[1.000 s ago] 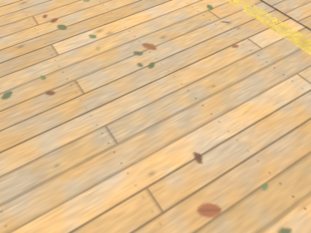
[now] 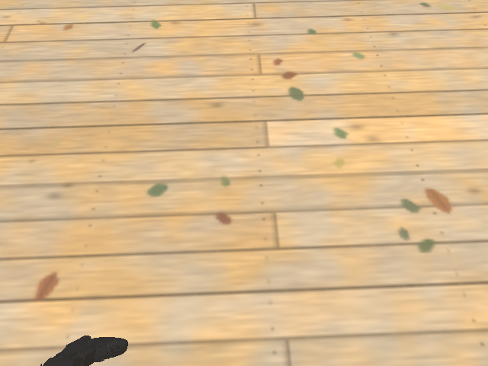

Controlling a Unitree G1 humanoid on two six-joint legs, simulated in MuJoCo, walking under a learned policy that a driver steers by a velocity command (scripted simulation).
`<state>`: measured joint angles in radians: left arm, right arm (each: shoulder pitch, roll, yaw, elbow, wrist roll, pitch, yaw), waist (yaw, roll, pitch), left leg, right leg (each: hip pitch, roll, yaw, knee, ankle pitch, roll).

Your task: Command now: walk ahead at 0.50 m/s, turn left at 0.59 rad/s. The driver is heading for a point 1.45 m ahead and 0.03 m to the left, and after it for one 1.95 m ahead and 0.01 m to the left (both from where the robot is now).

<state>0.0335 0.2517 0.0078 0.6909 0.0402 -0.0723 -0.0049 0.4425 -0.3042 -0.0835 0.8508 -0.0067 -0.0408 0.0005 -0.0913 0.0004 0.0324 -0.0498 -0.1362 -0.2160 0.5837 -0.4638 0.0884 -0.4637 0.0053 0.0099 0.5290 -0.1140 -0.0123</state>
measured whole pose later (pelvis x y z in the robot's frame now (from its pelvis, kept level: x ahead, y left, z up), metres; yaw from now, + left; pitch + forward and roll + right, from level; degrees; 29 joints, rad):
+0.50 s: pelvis +0.25 +0.03 +0.00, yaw +16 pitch +2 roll -1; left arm 0.43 0.25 0.04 0.89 0.02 -0.06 0.00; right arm 0.03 -0.25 -0.03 0.67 -0.05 -0.01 0.07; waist 0.07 0.01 0.05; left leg -0.48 -0.01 0.07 0.56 -0.18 0.12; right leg 0.07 -0.06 -0.26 0.38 -0.44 0.04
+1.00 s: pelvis +0.50 +0.12 +0.01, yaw +10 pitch +1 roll +1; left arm 0.12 0.24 0.03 0.79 0.03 -0.01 -0.06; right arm 0.39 -0.23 -0.02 0.93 -0.02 -0.09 -0.02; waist -0.04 -0.03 0.04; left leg 0.15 -0.08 0.17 0.17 -0.35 0.06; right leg -0.59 -0.03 -0.08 0.64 -0.06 -0.08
